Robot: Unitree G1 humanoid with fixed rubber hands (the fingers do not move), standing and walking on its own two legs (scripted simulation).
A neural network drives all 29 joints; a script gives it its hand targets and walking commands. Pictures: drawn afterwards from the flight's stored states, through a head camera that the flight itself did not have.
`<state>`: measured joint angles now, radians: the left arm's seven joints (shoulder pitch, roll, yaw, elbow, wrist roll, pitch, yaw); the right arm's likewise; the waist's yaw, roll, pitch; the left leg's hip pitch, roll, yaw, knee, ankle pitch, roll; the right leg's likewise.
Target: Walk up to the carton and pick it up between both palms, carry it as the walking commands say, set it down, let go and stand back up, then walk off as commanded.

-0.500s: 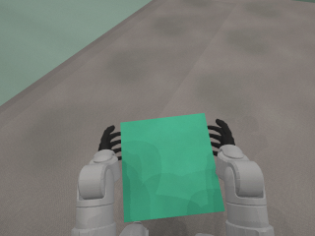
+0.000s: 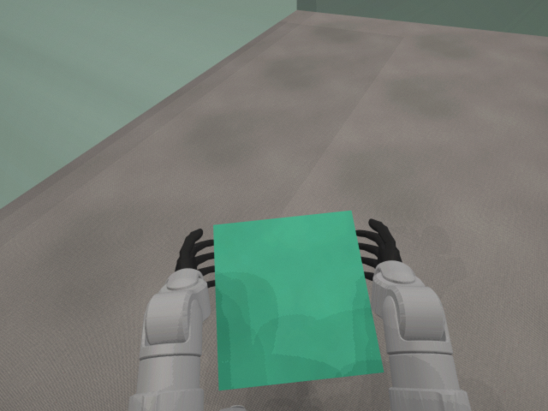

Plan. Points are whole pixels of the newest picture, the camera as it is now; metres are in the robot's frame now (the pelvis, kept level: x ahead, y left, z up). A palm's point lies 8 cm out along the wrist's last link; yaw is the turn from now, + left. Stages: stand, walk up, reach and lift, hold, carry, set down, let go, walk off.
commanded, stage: hold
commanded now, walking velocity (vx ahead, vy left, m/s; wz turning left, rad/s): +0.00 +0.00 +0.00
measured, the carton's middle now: (290, 301) +0.31 +0.01 -0.03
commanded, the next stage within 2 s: set down in 0.20 s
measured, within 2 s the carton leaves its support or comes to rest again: neither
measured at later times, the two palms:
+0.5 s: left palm (178, 286) +0.30 +0.18 +0.02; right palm (356, 267) +0.32 -0.09 +0.04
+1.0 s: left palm (195, 284) +0.35 +0.18 -0.04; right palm (350, 273) +0.36 -0.10 -0.04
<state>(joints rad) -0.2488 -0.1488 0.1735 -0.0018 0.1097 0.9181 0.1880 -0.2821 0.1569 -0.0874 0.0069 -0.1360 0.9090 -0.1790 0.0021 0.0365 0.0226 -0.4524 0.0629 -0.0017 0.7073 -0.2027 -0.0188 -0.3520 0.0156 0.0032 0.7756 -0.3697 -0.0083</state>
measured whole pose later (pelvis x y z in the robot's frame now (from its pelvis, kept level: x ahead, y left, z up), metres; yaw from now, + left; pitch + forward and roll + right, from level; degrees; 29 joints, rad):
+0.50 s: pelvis +0.00 +0.01 +0.00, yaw +0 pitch -4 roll +0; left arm -0.37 -0.15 0.30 0.37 0.24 0.67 0.21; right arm -0.45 0.21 -0.27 0.52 -0.25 0.59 -0.10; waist 0.04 -0.06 0.04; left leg -0.42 0.04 0.00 0.70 -0.21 -0.02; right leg -0.32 0.00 0.01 0.77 -0.38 -0.01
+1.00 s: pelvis +0.03 +0.01 +0.00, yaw +0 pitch +10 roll +0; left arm -0.41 -0.17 0.38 0.51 0.27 0.34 0.18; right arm -0.45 0.21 -0.33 0.59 -0.27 0.30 -0.06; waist 0.03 -0.04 0.04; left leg -0.68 0.03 -0.01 0.70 -0.20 -0.02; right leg -0.57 0.00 0.01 0.77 -0.37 0.00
